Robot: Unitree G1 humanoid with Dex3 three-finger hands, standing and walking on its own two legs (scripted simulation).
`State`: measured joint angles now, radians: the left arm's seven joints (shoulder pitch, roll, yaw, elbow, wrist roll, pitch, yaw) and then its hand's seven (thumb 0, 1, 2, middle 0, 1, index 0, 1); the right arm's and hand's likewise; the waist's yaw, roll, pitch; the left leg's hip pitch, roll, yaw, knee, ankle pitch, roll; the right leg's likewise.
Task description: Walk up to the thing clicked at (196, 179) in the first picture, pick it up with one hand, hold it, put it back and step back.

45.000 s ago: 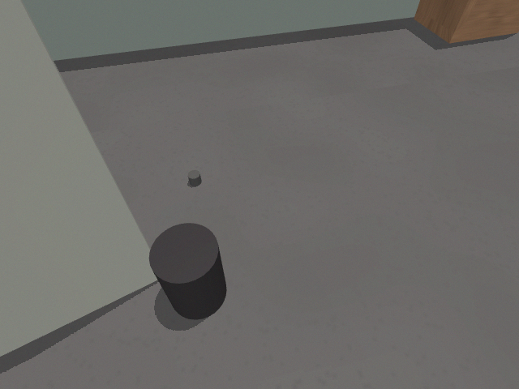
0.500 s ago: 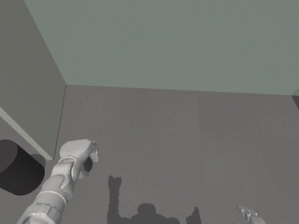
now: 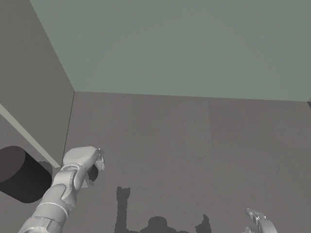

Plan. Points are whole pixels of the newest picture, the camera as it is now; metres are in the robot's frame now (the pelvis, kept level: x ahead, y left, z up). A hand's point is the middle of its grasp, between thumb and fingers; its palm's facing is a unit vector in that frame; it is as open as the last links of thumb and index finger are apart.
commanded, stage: hold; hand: left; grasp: from above
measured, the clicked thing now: (85, 170) +0.31 +0.24 -0.06
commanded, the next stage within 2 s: crouch in 0.82 s
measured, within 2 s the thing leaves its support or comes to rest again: neither
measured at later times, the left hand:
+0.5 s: hand (86, 175) +0.28 +0.22 -0.03, palm faces -0.44 -0.07 -0.89, open 7.8 cm
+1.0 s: hand (85, 175) +0.28 +0.22 -0.03, palm faces -0.44 -0.07 -0.89, open 7.9 cm
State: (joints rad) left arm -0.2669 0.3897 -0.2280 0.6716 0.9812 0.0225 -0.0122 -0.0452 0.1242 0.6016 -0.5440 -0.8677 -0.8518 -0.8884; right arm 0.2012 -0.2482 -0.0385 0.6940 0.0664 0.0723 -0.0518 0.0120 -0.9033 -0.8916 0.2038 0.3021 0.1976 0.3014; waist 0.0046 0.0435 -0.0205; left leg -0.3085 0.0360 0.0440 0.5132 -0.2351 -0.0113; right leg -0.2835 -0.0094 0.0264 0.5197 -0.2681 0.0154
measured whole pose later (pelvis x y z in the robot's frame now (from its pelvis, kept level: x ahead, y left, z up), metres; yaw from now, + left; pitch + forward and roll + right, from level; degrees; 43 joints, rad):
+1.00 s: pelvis +0.00 +0.00 +0.00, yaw +0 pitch +0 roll +0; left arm -0.23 0.40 -0.22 0.60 0.98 0.00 -0.04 -0.05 0.13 0.60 -0.54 -0.86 -0.81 -0.83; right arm 0.17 -0.24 -0.03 0.69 0.07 0.08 -0.07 0.01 -0.91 -0.90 0.20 0.30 0.20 0.30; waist 0.02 0.05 0.00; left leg -0.27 0.03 0.04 0.46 -0.21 -0.01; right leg -0.24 -0.01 0.03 0.48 -0.24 0.01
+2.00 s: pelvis -0.07 +0.01 -0.28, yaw -2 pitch +36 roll -5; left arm -0.74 0.53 0.01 1.24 1.21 -0.14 0.35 -0.04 0.12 0.61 -0.56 -0.84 -0.87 -0.78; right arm 0.20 -0.22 -0.04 0.75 -0.07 -0.05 0.03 0.01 -0.90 -0.89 0.21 0.30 0.20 0.30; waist -0.15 0.04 -0.20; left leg -1.90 0.04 -0.07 1.88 -0.61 0.01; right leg -1.81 0.00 -0.03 1.84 -0.66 0.03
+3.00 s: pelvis -0.08 +0.01 -0.43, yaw -7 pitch +34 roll -8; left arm -0.92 0.73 0.10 1.44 1.26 -0.22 0.39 -0.04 0.11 0.61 -0.57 -0.83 -0.89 -0.78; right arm 0.13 -0.25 0.04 0.78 -0.14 -0.05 0.11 0.00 -0.91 -0.89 0.21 0.30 0.20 0.30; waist -0.19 -0.02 -0.06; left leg -2.31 0.04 -0.15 2.36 -0.65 -0.01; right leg -2.20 0.04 -0.07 2.30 -0.71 0.04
